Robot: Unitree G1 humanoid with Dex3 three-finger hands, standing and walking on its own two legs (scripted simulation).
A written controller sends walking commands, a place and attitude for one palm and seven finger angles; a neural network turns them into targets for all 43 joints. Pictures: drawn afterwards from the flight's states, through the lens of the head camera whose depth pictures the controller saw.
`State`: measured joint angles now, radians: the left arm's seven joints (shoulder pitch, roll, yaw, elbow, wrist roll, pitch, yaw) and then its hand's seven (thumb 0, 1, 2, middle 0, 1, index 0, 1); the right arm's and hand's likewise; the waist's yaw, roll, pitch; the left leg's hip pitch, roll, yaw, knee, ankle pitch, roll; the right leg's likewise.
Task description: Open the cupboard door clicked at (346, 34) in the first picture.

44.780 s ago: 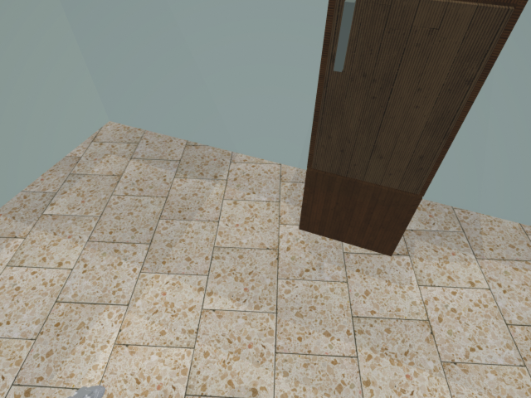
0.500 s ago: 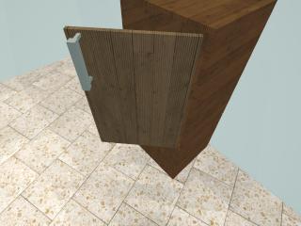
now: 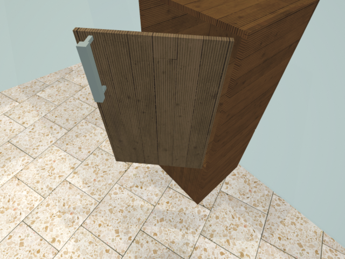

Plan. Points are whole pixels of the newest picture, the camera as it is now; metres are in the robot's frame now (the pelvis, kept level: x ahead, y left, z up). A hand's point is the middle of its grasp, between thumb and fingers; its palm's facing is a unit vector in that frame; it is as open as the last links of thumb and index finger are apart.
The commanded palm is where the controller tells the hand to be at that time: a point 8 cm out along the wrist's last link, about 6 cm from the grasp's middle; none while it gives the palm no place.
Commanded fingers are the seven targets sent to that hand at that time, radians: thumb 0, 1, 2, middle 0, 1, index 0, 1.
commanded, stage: raise the hand with hooked fingers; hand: left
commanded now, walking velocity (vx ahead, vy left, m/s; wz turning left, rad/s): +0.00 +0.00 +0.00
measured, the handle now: (95, 70) +0.53 +0.25 +0.15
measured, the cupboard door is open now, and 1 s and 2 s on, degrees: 43 43 43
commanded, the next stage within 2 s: none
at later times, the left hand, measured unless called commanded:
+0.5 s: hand (90, 249) +0.14 +0.18 +0.00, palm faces +0.12 -0.99 -0.07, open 9.3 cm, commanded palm +0.14 +0.23 +0.01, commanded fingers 0.00 0.25 0.62 -0.25 -0.72 -0.25 -0.72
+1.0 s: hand (70, 197) +0.22 +0.22 +0.08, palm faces +0.01 -1.00 -0.09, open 12.3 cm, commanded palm +0.18 +0.27 +0.09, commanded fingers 0.00 -0.34 0.37 -0.29 -1.10 -0.29 -1.10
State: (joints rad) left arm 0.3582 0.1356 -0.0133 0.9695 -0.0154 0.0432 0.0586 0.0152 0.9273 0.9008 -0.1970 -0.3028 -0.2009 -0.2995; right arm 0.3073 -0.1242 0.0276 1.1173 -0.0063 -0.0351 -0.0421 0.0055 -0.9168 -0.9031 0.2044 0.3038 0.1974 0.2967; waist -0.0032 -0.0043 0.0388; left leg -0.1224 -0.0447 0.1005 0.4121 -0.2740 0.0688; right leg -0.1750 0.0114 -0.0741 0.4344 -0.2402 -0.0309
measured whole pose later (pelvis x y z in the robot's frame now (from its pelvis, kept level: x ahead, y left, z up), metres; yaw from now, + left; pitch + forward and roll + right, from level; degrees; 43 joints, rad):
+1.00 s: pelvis -0.02 -0.02 -0.02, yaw +2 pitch +3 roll -1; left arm 0.19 0.34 0.32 0.08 -0.34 -0.19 -0.40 0.00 -0.11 0.47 -0.27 -0.95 -0.27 -0.95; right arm 0.29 -0.31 0.02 0.63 0.06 -0.29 -0.09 0.01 -0.91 -0.90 0.21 0.30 0.20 0.30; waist 0.01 0.03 -0.04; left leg -0.36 -0.01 0.06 0.68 -0.37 0.05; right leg -0.38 0.03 -0.12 0.64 -0.32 -0.06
